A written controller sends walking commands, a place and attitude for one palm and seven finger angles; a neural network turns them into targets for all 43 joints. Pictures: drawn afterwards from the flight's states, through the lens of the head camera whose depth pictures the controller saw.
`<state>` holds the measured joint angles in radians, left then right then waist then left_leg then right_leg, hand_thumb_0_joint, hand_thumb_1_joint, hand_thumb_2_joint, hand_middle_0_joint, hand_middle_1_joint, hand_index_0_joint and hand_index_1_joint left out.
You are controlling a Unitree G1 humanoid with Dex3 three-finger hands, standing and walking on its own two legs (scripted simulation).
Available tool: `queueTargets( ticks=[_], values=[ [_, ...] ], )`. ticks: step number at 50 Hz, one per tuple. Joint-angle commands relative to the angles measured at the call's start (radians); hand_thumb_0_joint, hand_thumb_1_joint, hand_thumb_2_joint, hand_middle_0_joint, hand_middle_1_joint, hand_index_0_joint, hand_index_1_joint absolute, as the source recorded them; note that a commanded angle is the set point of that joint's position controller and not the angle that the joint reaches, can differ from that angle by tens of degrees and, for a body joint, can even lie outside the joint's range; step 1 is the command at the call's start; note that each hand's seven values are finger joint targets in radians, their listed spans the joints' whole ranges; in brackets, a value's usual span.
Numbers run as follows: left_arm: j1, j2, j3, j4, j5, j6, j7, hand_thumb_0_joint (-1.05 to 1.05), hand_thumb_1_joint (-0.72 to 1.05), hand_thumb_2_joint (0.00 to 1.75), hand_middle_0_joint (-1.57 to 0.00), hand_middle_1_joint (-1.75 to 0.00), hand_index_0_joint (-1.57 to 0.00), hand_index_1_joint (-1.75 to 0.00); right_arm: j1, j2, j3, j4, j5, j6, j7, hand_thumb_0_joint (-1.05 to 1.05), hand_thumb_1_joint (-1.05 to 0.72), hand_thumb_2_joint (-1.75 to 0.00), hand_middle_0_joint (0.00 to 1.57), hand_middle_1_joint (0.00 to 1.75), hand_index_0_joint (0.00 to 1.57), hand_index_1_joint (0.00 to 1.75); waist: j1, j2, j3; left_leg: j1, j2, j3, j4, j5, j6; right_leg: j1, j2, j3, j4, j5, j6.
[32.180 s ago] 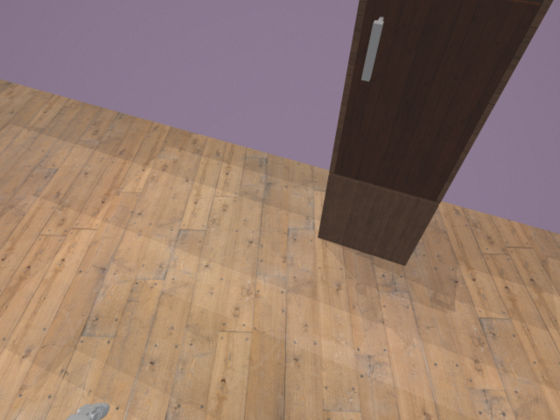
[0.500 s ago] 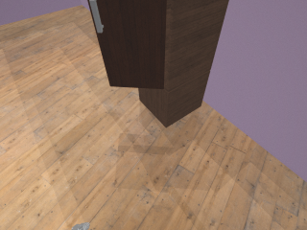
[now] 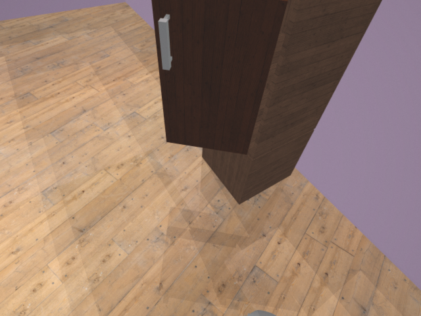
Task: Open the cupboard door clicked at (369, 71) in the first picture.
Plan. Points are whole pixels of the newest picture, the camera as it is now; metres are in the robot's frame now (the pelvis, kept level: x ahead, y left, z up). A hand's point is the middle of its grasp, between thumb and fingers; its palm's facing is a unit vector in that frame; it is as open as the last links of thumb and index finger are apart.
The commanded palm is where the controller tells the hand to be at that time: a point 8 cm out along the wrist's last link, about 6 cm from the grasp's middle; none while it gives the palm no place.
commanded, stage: take the last steps up to it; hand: left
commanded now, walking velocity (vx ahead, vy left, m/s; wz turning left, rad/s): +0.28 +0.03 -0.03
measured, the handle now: (167, 42) +0.78 +0.21 +0.11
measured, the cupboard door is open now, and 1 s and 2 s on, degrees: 49 49 49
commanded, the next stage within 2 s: come to a stop and stand still in 0.30 s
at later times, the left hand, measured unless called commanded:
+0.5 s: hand (143, 269) +0.23 +0.17 -0.16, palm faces +0.05 -0.98 -0.20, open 7.2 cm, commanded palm none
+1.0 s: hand (143, 267) +0.24 +0.18 -0.17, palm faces +0.02 -0.96 -0.27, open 7.4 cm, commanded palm none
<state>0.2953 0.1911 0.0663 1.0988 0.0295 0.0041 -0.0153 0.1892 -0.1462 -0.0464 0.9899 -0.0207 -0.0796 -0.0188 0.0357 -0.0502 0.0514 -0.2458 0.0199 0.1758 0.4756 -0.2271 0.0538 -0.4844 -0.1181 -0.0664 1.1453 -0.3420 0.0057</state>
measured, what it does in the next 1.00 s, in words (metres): walks ahead: right foot, then left foot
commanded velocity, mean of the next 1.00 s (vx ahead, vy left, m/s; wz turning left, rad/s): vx -0.02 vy -0.02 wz -0.01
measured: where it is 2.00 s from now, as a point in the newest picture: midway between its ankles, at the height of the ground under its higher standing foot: outside the picture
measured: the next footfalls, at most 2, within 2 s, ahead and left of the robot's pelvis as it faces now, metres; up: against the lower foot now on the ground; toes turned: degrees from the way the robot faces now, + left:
right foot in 0.28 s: +0.22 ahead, -0.12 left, +0.00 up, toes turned -8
left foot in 0.56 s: +0.28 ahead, +0.13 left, +0.00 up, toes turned +5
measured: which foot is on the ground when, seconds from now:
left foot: down 0.00-0.28, up 0.30-0.54, down 0.56-0.92, up 0.94-1.00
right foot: up 0.00-0.26, down 0.28-0.64, up 0.66-0.90, down 0.92-1.00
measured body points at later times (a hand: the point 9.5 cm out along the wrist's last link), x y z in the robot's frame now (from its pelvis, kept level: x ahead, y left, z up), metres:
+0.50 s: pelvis +0.17 -0.01 +0.00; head +0.19 -0.01 +0.45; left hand +0.23 +0.22 -0.15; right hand +0.16 -0.23 -0.15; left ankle +0.20 +0.12 -0.71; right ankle +0.18 -0.11 -0.74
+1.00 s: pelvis +0.19 -0.03 -0.01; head +0.22 -0.04 +0.44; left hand +0.24 +0.23 -0.15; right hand +0.26 -0.28 -0.16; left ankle +0.21 +0.11 -0.72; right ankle +0.17 -0.13 -0.74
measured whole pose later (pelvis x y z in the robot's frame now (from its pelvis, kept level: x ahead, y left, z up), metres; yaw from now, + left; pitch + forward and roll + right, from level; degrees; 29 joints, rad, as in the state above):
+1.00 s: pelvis +0.19 -0.03 -0.01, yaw -1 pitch +0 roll +1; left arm 0.22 0.20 0.05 1.00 0.03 0.03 0.02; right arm 0.16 -0.21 -0.07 1.02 -0.01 0.06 -0.02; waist 0.00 0.02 0.05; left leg -0.38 0.04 0.03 0.75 -0.43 -0.02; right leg -0.23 -0.02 -0.06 0.57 -0.34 -0.03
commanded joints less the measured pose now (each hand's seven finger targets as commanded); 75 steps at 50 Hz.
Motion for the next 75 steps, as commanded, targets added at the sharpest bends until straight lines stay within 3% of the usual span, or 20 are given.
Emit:
queueTargets(
  ticks=[1,11,12,14,15,19,23,26,28,29,32,36,43,45,46,52,55,59,66,75],
  values=[
    [-0.032,0.007,0.000,-0.098,-0.001,-0.025,-0.008,0.00,0.90,0.90,-0.20,-0.30,-0.20,-0.30,0.157,-0.129,-0.019,0.028,-0.008,-0.002,-0.002,0.00,-0.90,-0.90,0.20,0.30,0.20,0.30,-0.033,0.146,-0.007,0.085,0.262,-0.208,-0.327,0.065,0.107,-0.081,-0.026,0.014,-0.164,0.092,0.002],
    [-0.093,0.045,0.001,-0.136,-0.001,-0.037,-0.004,0.00,0.90,0.90,-0.20,-0.30,-0.20,-0.30,0.212,-0.133,-0.005,0.090,-0.011,0.019,0.001,0.00,-0.90,-0.90,0.20,0.30,0.20,0.30,-0.009,0.094,0.020,0.067,0.204,-0.120,-0.116,0.211,0.061,0.248,0.071,-0.061,-0.610,0.170,-0.030],
    [0.000,0.082,0.012,-0.106,0.000,-0.045,-0.001,0.00,0.90,0.90,-0.20,-0.30,-0.20,-0.30,0.205,-0.120,0.001,0.091,-0.003,0.016,0.001,0.00,-0.90,-0.90,0.20,0.30,0.20,0.30,0.033,0.050,-0.016,-0.018,0.152,-0.078,0.027,0.212,0.024,0.424,0.044,-0.011,-0.650,0.217,-0.051],
    [0.193,0.239,0.041,-0.059,-0.013,-0.055,0.014,0.00,0.90,0.90,-0.20,-0.30,-0.20,-0.30,0.213,-0.095,0.001,0.048,0.009,0.023,0.010,0.00,-0.90,-0.90,0.20,0.30,0.20,0.30,0.079,-0.218,-0.111,-0.336,-0.020,-0.005,0.528,-0.409,-0.062,0.669,-0.352,0.490,-0.864,0.243,-0.258],
    [0.155,0.204,0.038,-0.070,-0.021,-0.058,0.026,0.00,0.90,0.90,-0.20,-0.30,-0.20,-0.30,0.154,-0.113,-0.006,0.046,0.006,0.031,0.006,0.00,-0.90,-0.90,0.20,0.30,0.20,0.30,0.078,-0.150,-0.078,-0.375,0.029,-0.136,0.649,-0.373,-0.059,0.569,-0.344,0.521,-0.911,0.175,-0.269],
    [-0.029,0.080,0.008,-0.117,-0.016,-0.068,0.033,0.00,0.90,0.90,-0.20,-0.30,-0.20,-0.30,0.166,-0.052,-0.002,0.066,-0.001,0.054,0.017,0.00,-0.90,-0.90,0.20,0.30,0.20,0.30,-0.031,-0.082,-0.046,-0.242,0.098,-0.149,0.512,-0.151,-0.080,0.319,-0.206,0.170,-0.942,0.273,-0.188],
    [-0.055,0.075,0.004,-0.095,-0.013,-0.066,0.034,0.00,0.90,0.90,-0.20,-0.30,-0.20,-0.30,0.194,0.011,0.017,0.087,0.006,0.065,0.013,0.00,-0.90,-0.90,0.20,0.30,0.20,0.30,-0.052,-0.034,-0.062,-0.076,0.041,-0.091,0.201,-0.063,-0.103,0.273,-0.133,0.057,-0.867,0.506,-0.167],
    [-0.067,0.074,-0.013,-0.070,-0.019,-0.047,0.042,0.00,0.90,0.90,-0.20,-0.30,-0.20,-0.30,0.211,-0.025,0.017,0.099,0.007,0.065,0.004,0.00,-0.90,-0.90,0.20,0.30,0.20,0.30,-0.067,0.004,-0.084,0.103,0.046,-0.121,-0.023,0.222,-0.096,0.217,-0.068,0.027,-0.738,0.431,-0.087],
    [-0.002,0.046,-0.020,-0.072,-0.026,-0.021,0.053,0.00,0.90,0.90,-0.20,-0.30,-0.20,-0.30,0.174,-0.132,0.004,0.074,0.005,0.059,-0.010,0.00,-0.90,-0.90,0.20,0.30,0.20,0.30,-0.032,0.149,-0.087,0.048,0.216,-0.265,-0.061,0.498,-0.008,0.237,0.013,0.001,-0.680,0.155,-0.019],
    [0.010,0.039,-0.022,-0.072,-0.021,-0.009,0.057,0.00,0.90,0.90,-0.20,-0.30,-0.20,-0.30,0.144,-0.162,-0.001,0.064,0.004,0.067,-0.016,0.00,-0.90,-0.90,0.20,0.30,0.20,0.30,-0.029,0.101,-0.035,-0.010,0.243,-0.276,-0.073,0.458,0.016,0.244,0.040,-0.008,-0.674,0.065,-0.009],
    [0.021,0.069,-0.016,-0.068,-0.024,0.019,0.044,0.00,0.90,0.90,-0.20,-0.30,-0.20,-0.30,0.105,-0.176,-0.009,0.052,0.005,0.075,-0.033,0.00,-0.90,-0.90,0.20,0.30,0.20,0.30,-0.033,0.275,-0.053,0.034,0.268,-0.306,-0.121,0.647,0.063,0.220,0.060,-0.016,-0.505,-0.020,0.003],
    [-0.004,0.072,-0.002,-0.100,-0.018,0.035,0.039,0.00,0.90,0.90,-0.20,-0.30,-0.20,-0.30,0.105,-0.226,-0.039,0.023,-0.007,0.088,-0.050,0.00,-0.90,-0.90,0.20,0.30,0.20,0.30,-0.066,0.198,-0.137,0.200,0.355,-0.340,-0.049,0.830,0.164,0.052,0.085,0.057,-0.230,-0.243,-0.001],
    [0.084,0.071,0.009,-0.116,-0.013,0.032,0.031,0.00,0.90,0.90,-0.20,-0.30,-0.20,-0.30,-0.008,-0.225,-0.048,-0.023,0.000,0.099,-0.033,0.00,-0.90,-0.90,0.20,0.30,0.20,0.30,-0.008,0.171,-0.153,0.005,0.250,-0.247,-0.009,0.376,0.058,0.330,0.091,0.023,-0.653,0.100,-0.007],
    [0.016,0.183,0.017,-0.136,0.003,0.018,0.039,0.00,0.90,0.90,-0.20,-0.30,-0.20,-0.30,0.007,-0.121,-0.034,-0.041,0.016,0.113,-0.012,0.00,-0.90,-0.90,0.20,0.30,0.20,0.30,-0.040,-0.206,-0.051,-0.145,0.023,-0.094,0.150,-0.180,-0.073,0.276,-0.163,0.309,-0.893,0.184,-0.111],
    [-0.024,0.199,0.012,-0.159,0.000,0.016,0.038,0.00,0.90,0.90,-0.20,-0.30,-0.20,-0.30,-0.010,-0.109,-0.027,-0.052,0.011,0.121,-0.001,0.00,-0.90,-0.90,0.20,0.30,0.20,0.30,-0.023,-0.163,-0.029,-0.082,0.002,-0.129,0.272,-0.286,-0.074,0.141,-0.222,0.316,-0.937,0.096,-0.176],
    [-0.070,0.137,-0.009,-0.114,-0.009,-0.013,0.049,0.00,0.90,0.90,-0.20,-0.30,-0.20,-0.30,0.021,-0.081,-0.008,0.015,0.015,0.111,-0.007,0.00,-0.90,-0.90,0.20,0.30,0.20,0.30,-0.051,-0.090,-0.051,-0.065,0.004,-0.135,0.161,-0.188,-0.081,0.337,-0.108,0.166,-0.743,0.687,-0.171],
    [-0.035,0.102,-0.022,-0.087,-0.031,-0.020,0.045,0.00,0.90,0.90,-0.20,-0.30,-0.20,-0.30,0.069,-0.121,0.002,0.059,0.006,0.077,-0.017,0.00,-0.90,-0.90,0.20,0.30,0.20,0.30,-0.039,0.064,-0.130,0.138,0.109,-0.229,-0.073,0.324,-0.042,0.317,-0.017,0.123,-0.672,0.510,-0.058],
    [-0.043,0.085,-0.026,-0.059,-0.027,-0.004,0.043,0.00,0.90,0.90,-0.20,-0.30,-0.20,-0.30,0.035,-0.129,0.014,0.082,0.003,0.074,-0.023,0.00,-0.90,-0.90,0.20,0.30,0.20,0.30,-0.019,0.179,-0.038,0.032,0.127,-0.248,-0.110,0.228,-0.024,0.340,0.021,0.111,-0.753,0.261,-0.040],
    [-0.034,0.079,-0.036,-0.025,-0.027,-0.017,0.040,0.00,0.90,0.90,-0.20,-0.30,-0.20,-0.30,0.099,-0.100,0.021,0.117,0.006,0.072,-0.021,0.00,-0.90,-0.90,0.20,0.30,0.20,0.30,-0.032,0.027,-0.027,0.059,0.091,-0.210,-0.143,0.093,-0.044,0.341,0.009,0.125,-0.841,0.204,-0.050],
    [0.015,0.059,-0.045,0.004,-0.029,-0.025,0.046,0.00,0.90,0.90,-0.20,-0.30,-0.20,-0.30,0.143,-0.085,0.029,0.141,0.005,0.069,-0.023,0.00,-0.90,-0.90,0.20,0.30,0.20,0.30,-0.036,0.049,0.002,0.076,0.085,-0.197,-0.149,0.103,-0.046,0.326,0.006,0.133,-0.855,0.219,-0.053]
  ],
)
